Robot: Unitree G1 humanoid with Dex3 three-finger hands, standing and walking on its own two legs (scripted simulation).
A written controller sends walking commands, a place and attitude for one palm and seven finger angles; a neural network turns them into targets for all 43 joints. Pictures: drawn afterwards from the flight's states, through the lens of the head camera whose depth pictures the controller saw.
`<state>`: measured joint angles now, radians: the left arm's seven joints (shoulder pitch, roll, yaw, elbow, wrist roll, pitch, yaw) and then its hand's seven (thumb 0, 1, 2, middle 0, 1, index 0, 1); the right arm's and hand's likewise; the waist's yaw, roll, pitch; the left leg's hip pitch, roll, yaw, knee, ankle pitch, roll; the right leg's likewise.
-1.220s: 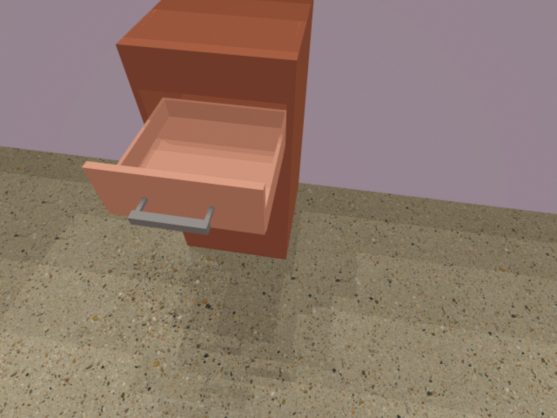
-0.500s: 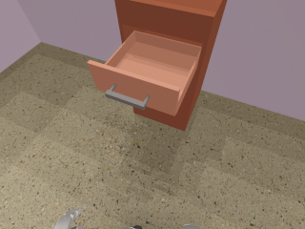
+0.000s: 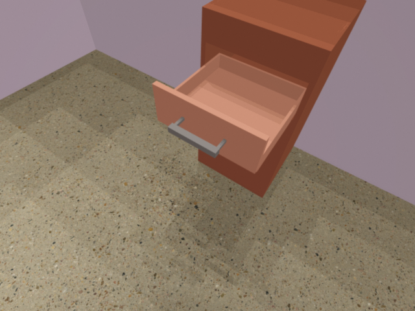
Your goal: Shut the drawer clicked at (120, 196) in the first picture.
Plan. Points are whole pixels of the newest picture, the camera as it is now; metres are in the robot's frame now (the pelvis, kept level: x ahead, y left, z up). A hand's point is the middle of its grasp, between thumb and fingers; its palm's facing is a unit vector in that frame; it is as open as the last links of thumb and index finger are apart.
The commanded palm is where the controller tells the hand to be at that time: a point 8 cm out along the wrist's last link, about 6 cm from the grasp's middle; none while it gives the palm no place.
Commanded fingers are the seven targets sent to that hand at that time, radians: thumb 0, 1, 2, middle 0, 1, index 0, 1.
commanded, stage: stand and wait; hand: left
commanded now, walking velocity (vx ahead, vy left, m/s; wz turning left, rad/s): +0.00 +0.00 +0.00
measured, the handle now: (197, 135) +0.58 +0.09 -0.09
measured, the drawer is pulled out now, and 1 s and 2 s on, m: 0.30 0.30 0.30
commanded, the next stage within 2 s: look at it before walking up in 0.30 s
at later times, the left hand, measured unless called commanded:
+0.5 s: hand out of the picture +0.04 +0.18 -0.17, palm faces +0.00 -0.98 -0.22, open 7.3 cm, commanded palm none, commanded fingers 0.00 0.90 0.90 -0.20 -0.30 -0.20 -0.30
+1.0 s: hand out of the picture +0.00 +0.15 -0.17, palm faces +0.04 -0.98 -0.17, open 7.4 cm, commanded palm none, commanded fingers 0.00 0.90 0.90 -0.20 -0.30 -0.20 -0.30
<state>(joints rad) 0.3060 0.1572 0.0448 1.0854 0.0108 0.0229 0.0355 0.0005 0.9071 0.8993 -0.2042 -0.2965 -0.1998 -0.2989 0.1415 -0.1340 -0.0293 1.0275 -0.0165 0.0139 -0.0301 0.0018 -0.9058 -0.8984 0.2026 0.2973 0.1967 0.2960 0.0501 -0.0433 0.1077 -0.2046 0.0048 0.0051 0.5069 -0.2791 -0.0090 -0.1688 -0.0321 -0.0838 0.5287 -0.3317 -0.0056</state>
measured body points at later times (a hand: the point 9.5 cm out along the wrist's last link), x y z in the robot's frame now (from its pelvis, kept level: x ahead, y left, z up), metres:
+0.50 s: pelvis +0.01 +0.00 +0.01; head +0.03 +0.00 +0.46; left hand +0.04 +0.23 -0.15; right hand -0.03 -0.22 -0.15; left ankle +0.00 +0.13 -0.74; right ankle -0.03 -0.10 -0.74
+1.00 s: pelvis +0.01 -0.01 +0.01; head +0.04 -0.01 +0.46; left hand +0.00 +0.20 -0.15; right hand +0.00 -0.22 -0.15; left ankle +0.00 +0.13 -0.73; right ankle -0.03 -0.10 -0.74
